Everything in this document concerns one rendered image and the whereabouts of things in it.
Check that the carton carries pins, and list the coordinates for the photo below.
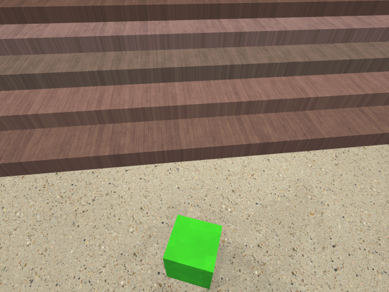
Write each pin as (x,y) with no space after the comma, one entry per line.
(191,251)

